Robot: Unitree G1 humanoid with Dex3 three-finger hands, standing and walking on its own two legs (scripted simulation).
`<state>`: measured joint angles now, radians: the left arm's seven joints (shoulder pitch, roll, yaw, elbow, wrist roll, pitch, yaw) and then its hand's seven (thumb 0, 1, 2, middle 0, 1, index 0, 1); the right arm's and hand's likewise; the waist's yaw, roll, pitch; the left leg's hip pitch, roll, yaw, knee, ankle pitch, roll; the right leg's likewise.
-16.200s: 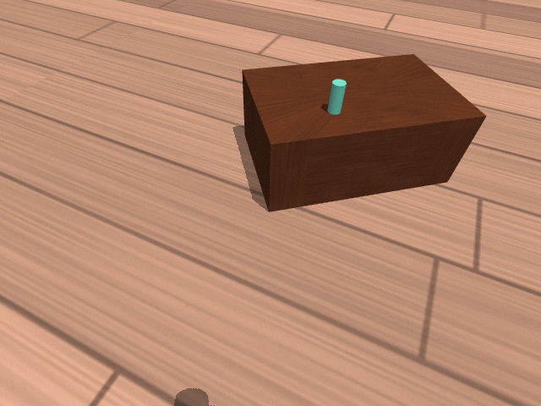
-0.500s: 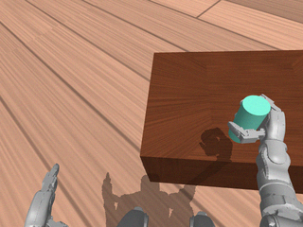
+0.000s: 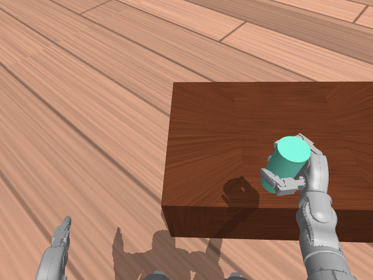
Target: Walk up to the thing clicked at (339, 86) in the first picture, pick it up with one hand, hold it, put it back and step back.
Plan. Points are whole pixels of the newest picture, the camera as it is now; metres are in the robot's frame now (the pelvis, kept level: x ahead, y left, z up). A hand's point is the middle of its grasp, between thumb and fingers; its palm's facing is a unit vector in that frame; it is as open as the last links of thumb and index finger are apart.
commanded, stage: lift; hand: right
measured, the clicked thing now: (282, 167) +0.37 -0.17 +0.03
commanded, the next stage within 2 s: hold in 0.34 s
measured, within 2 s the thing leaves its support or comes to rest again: neither
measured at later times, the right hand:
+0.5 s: hand (287, 169) +0.35 -0.17 +0.06, palm faces +0.16 +0.99 -0.02, open 9.0 cm
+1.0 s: hand (289, 169) +0.35 -0.17 +0.07, palm faces +0.16 +0.99 -0.01, open 9.0 cm
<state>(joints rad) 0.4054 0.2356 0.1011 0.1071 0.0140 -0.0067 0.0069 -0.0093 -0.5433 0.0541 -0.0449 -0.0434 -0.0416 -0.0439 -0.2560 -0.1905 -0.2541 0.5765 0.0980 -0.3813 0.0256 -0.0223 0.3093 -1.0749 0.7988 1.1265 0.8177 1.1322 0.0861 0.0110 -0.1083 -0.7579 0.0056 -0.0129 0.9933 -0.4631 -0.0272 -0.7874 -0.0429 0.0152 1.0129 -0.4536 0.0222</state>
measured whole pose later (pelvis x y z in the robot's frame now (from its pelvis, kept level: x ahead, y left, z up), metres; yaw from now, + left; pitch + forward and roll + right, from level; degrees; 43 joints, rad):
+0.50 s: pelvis +0.01 +0.00 +0.01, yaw +0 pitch +10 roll +0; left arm 0.40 0.22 0.10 0.15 0.00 0.00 0.02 -0.01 -0.54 0.06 -0.04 -0.05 -0.04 -0.05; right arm -0.14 -0.17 -0.21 0.44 0.11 -0.36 0.01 -0.02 0.32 -1.09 0.79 1.15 0.81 1.15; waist 0.06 0.01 -0.09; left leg -0.67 0.01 -0.02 0.94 -0.45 -0.03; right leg -0.69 -0.04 0.01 0.95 -0.44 0.02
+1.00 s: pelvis +0.00 +0.00 +0.02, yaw +0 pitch +8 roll +0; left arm 0.36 0.21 0.10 0.22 0.00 -0.01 0.04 -0.01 -0.53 0.05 -0.05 -0.05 -0.05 -0.05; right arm -0.14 -0.17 -0.19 0.42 0.12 -0.32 0.00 -0.02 0.33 -1.11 0.79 1.16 0.81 1.17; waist 0.05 0.01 -0.08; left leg -0.61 0.02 -0.02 0.89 -0.43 -0.03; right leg -0.63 -0.03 0.00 0.90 -0.42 0.02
